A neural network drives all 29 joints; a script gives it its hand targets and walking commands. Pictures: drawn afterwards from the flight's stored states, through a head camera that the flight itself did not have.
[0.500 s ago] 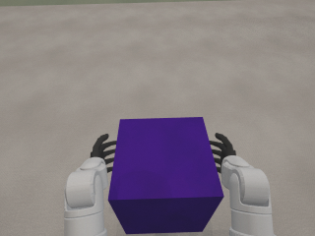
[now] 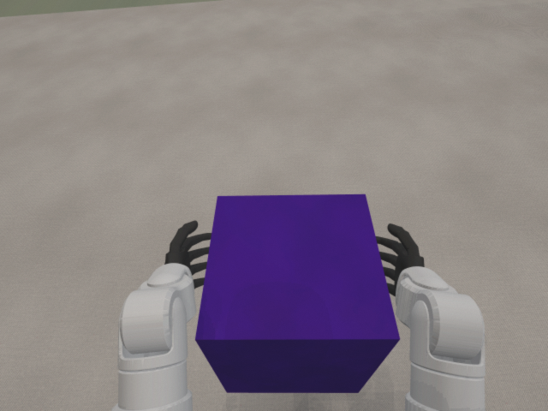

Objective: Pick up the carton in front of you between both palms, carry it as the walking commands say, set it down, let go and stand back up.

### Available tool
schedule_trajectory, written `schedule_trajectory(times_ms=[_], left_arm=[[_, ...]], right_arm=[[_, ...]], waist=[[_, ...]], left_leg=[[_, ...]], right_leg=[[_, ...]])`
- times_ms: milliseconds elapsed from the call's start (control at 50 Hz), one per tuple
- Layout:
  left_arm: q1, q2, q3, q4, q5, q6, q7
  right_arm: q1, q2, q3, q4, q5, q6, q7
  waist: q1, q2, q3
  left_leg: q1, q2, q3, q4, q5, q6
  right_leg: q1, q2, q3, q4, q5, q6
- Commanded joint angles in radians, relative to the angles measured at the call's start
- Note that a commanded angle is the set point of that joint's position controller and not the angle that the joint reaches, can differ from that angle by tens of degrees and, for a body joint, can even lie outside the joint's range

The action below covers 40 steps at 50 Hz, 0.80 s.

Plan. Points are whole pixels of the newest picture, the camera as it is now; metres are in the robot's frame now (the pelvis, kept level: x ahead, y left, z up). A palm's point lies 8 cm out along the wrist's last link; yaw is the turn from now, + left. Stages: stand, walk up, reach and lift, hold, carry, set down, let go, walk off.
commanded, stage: carry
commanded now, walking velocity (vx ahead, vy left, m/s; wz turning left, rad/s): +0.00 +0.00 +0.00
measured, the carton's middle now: (291, 299) +0.28 +0.00 +0.00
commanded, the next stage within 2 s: none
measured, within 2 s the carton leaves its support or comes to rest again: neither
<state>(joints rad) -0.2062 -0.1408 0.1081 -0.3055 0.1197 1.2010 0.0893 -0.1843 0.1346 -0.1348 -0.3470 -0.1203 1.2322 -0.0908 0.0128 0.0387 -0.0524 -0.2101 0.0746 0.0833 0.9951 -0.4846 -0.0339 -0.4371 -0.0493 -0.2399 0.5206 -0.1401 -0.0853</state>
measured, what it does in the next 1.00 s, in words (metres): walks ahead: left foot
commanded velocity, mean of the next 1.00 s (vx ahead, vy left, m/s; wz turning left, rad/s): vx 0.00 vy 0.00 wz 0.00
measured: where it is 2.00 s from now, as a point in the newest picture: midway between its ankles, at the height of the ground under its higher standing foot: outside the picture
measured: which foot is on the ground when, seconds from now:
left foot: up 0.00-0.26, down 0.28-1.00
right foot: down 0.00-1.00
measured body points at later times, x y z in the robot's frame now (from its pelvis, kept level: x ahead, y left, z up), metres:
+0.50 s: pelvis +0.18 +0.02 +0.01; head +0.17 +0.02 +0.46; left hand +0.47 +0.16 +0.08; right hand +0.46 -0.14 +0.08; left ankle +0.20 +0.12 -0.73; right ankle +0.09 -0.08 -0.73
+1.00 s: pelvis +0.17 +0.01 +0.00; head +0.15 +0.02 +0.45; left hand +0.48 +0.15 +0.03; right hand +0.46 -0.15 +0.03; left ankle +0.20 +0.12 -0.73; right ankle +0.09 -0.08 -0.73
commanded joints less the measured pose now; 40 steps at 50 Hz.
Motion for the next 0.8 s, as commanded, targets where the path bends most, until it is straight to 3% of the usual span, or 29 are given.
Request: schedule_trajectory(times_ms=[0,40,100,160,220,240,260,280,300,320,340,420,520,660,780], left_arm=[[-0.383,-0.925,-0.697,-0.071,-0.429,0.008,-0.273],[-0.42,-0.961,-0.704,-0.098,-0.439,-0.006,-0.276],[-0.394,-0.957,-0.708,-0.126,-0.447,-0.014,-0.281],[-0.353,-0.918,-0.7,-0.142,-0.439,-0.009,-0.281],[-0.331,-0.888,-0.692,-0.116,-0.419,0.003,-0.277],[-0.333,-0.879,-0.69,-0.101,-0.409,0.007,-0.276],[-0.333,-0.869,-0.686,-0.081,-0.397,0.01,-0.275],[-0.338,-0.86,-0.687,-0.069,-0.391,0.016,-0.273],[-0.359,-0.857,-0.699,-0.074,-0.393,0.026,-0.27],[-0.381,-0.851,-0.704,-0.072,-0.394,0.033,-0.27],[-0.405,-0.856,-0.711,-0.058,-0.396,0.034,-0.271],[-0.428,-0.895,-0.732,0.011,-0.401,0.009,-0.279],[-0.408,-0.927,-0.72,0.084,-0.364,-0.074,-0.286],[-0.357,-0.894,-0.676,0.129,-0.3,-0.214,-0.282],[-0.327,-0.819,-0.591,0.21,-0.211,-0.327,-0.273]], right_arm=[[-0.484,0.905,0.756,-0.077,0.42,-0.016,0.259],[-0.497,0.953,0.768,-0.09,0.425,-0.034,0.253],[-0.439,0.964,0.774,-0.098,0.407,-0.05,0.235],[-0.423,0.934,0.773,-0.13,0.396,-0.048,0.223],[-0.41,0.909,0.765,-0.122,0.397,-0.027,0.231],[-0.41,0.899,0.762,-0.111,0.4,-0.02,0.237],[-0.416,0.885,0.756,-0.102,0.404,-0.011,0.245],[-0.427,0.864,0.749,-0.083,0.403,-0.003,0.252],[-0.428,0.863,0.738,-0.038,0.396,-0.004,0.259],[-0.412,0.869,0.725,-0.001,0.393,-0.008,0.264],[-0.408,0.88,0.72,0.023,0.391,-0.011,0.267],[-0.404,0.914,0.71,0.093,0.373,-0.038,0.269],[-0.428,0.933,0.723,0.119,0.351,-0.119,0.274],[-0.42,0.896,0.718,0.132,0.314,-0.249,0.274],[-0.388,0.833,0.64,0.224,0.229,-0.36,0.268]], waist=[[0.01,-0.136,-0.367],[0.0,-0.14,-0.354],[-0.008,-0.16,-0.371],[0.002,-0.209,-0.372],[-0.006,-0.177,-0.347],[-0.008,-0.151,-0.326],[-0.008,-0.121,-0.322],[-0.001,-0.035,-0.34],[-0.001,0.029,-0.36],[-0.005,0.068,-0.347],[-0.007,0.063,-0.328],[-0.01,0.033,-0.331],[-0.011,-0.002,-0.363],[-0.011,-0.059,-0.362],[-0.01,-0.059,-0.336]], left_leg=[[-0.361,0.014,-0.077,0.196,0.028,0.033],[-0.271,0.029,-0.057,-0.03,0.108,0.03],[-0.165,-0.011,0.002,-0.275,0.124,0.013],[-0.138,-0.034,0.046,-0.412,0.273,0.011],[-0.03,-0.024,0.086,-0.599,0.51,-0.001],[0.027,-0.005,0.083,-0.664,0.613,-0.004],[0.114,0.057,0.04,-0.655,0.712,0.0],[0.197,0.156,-0.039,-0.568,1.021,0.032],[0.224,0.193,-0.066,-0.519,1.087,0.087],[0.181,0.189,-0.078,-0.531,1.002,0.098],[0.141,0.171,-0.067,-0.537,0.964,0.095],[0.121,0.125,-0.014,-0.479,1.014,0.072],[0.147,0.124,-0.009,-0.441,1.088,0.082],[0.076,0.096,0.01,-0.422,0.888,0.072],[0.051,0.095,0.015,-0.43,0.767,0.068]], right_leg=[[0.599,-0.327,0.36,-0.185,0.718,-0.094],[0.507,-0.268,0.24,-0.224,0.634,-0.026],[0.472,-0.235,0.143,-0.223,0.659,-0.045],[0.481,-0.219,0.095,-0.183,0.7,-0.037],[0.418,-0.174,0.05,-0.118,0.527,0.01],[0.374,-0.152,0.051,-0.092,0.426,0.041],[0.304,-0.143,0.065,-0.068,0.311,0.066],[0.238,-0.115,0.069,-0.028,0.144,0.095],[0.221,-0.096,0.11,-0.045,0.032,0.114],[0.239,-0.09,0.122,-0.051,-0.013,0.119],[0.262,-0.097,0.13,-0.047,0.032,0.118],[0.296,-0.11,0.129,-0.026,0.249,0.121],[0.298,-0.097,0.121,-0.012,0.278,0.124],[0.356,-0.121,0.125,-0.002,0.424,0.112],[0.334,-0.131,0.125,-0.012,0.365,0.101]])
